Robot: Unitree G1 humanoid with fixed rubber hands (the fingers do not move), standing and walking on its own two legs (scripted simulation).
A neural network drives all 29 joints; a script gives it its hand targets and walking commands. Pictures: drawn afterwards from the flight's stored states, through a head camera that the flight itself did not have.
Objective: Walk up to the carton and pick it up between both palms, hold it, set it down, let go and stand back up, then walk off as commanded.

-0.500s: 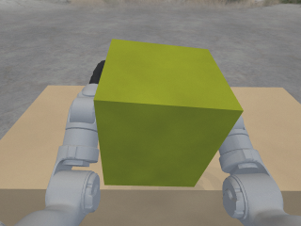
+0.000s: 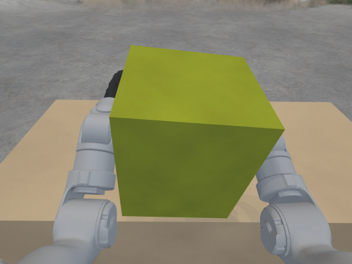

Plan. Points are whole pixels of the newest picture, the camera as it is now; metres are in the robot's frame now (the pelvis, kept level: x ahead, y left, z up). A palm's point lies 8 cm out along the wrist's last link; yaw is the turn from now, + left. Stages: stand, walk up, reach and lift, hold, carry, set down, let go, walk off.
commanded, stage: hold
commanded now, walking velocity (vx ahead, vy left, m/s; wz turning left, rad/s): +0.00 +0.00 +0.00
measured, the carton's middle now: (182, 137) +0.30 +0.01 +0.21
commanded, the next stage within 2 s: set down in 0.08 s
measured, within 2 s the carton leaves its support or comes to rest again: neither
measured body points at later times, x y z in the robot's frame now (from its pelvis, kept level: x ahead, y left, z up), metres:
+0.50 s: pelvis +0.00 +0.00 +0.00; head -0.05 +0.01 +0.45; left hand +0.42 +0.15 +0.22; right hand +0.40 -0.14 +0.18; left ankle +0.06 +0.13 -0.74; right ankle +0.03 -0.11 -0.74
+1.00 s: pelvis +0.03 -0.01 +0.00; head +0.02 +0.00 +0.45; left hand +0.45 +0.16 +0.17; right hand +0.44 -0.13 +0.15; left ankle +0.06 +0.13 -0.74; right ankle +0.03 -0.11 -0.74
